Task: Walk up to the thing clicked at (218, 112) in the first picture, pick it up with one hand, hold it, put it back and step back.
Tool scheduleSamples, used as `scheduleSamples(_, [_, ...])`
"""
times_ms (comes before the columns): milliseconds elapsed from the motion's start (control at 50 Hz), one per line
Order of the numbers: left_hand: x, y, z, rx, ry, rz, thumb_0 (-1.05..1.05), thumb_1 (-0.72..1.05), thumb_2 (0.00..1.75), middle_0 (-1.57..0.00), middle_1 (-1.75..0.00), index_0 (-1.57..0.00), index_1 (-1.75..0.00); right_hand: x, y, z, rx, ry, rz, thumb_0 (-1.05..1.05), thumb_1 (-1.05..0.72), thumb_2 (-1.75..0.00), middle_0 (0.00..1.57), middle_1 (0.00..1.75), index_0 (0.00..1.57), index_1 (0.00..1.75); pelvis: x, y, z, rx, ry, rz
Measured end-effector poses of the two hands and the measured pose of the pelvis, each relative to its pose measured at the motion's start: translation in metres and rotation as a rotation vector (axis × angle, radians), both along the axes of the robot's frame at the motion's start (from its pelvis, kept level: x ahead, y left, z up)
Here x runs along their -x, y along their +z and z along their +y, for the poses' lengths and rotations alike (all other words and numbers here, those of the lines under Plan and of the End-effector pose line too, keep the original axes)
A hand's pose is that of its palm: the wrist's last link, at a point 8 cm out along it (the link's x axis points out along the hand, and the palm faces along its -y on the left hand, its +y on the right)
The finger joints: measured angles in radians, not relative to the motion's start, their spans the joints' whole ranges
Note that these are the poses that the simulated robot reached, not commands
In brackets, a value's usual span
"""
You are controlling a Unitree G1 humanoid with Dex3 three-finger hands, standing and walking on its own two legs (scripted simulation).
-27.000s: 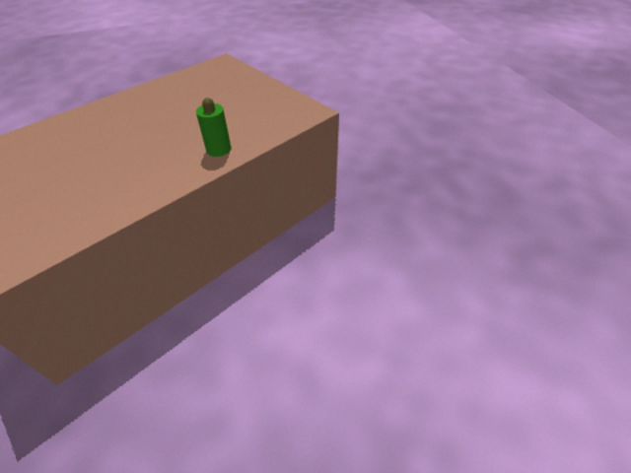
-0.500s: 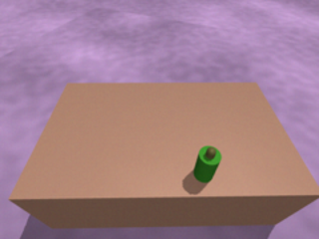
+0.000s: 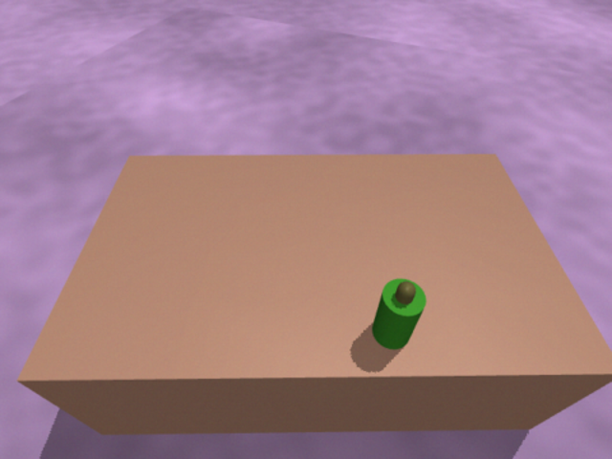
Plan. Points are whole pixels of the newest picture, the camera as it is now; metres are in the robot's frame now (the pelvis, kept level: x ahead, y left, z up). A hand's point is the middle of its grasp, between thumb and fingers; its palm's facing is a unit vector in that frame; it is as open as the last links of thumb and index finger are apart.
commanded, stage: stand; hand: right
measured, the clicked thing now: (398, 310) +0.46 -0.17 -0.24
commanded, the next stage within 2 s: step back in 0.32 s
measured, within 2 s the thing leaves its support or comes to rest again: neither
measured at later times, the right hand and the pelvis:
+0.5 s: hand out of the picture +0.07 -0.28 -0.16, palm faces -0.02 +0.93 -0.36, open 7.4 cm; pelvis -0.03 -0.01 -0.01, yaw +0 degrees
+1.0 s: hand out of the picture -0.01 -0.29 -0.18, palm faces -0.17 +0.90 -0.40, open 7.4 cm; pelvis -0.12 -0.03 -0.03, yaw +6 degrees
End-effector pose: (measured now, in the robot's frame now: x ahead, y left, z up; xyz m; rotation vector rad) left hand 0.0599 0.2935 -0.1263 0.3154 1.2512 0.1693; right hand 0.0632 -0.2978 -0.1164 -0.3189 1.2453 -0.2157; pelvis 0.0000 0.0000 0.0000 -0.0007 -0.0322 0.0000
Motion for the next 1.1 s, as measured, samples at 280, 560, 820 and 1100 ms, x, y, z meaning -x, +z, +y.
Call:
scheduleSamples(280, [-0.006,0.001,-0.002,-0.002,-0.001,-0.017,0.01,0.91,0.90,-0.20,-0.30,-0.20,-0.30,-0.007,0.001,-0.001,0.000,0.004,-0.019,0.01,-0.91,-0.90,0.21,0.30,0.20,0.30,-0.002,0.000,-0.001,0.000,0.000,-0.004])
scheduleSamples(560, [0.021,0.001,-0.001,-0.080,0.018,0.000,0.01,0.91,0.90,-0.20,-0.30,-0.20,-0.30,0.001,-0.014,-0.035,0.015,0.018,-0.030,0.01,-0.90,-0.90,0.21,0.30,0.20,0.30,0.042,-0.015,-0.025,-0.007,-0.011,0.014])
scheduleSamples(820, [0.075,0.012,-0.027,-0.105,0.034,-0.009,0.01,0.90,0.90,-0.21,-0.30,-0.21,-0.30,0.040,-0.028,-0.052,-0.002,0.069,0.006,0.01,-0.91,-0.90,0.21,0.30,0.20,0.30,0.084,-0.015,-0.044,-0.018,0.021,0.037])
scheduleSamples(1100, [0.121,-0.018,-0.002,-0.027,0.088,-0.119,0.01,0.90,0.90,-0.21,-0.30,-0.21,-0.30,0.091,-0.008,-0.019,0.059,0.157,-0.038,0.01,-0.91,-0.90,0.21,0.30,0.20,0.30,0.148,-0.026,-0.019,0.015,0.082,-0.020])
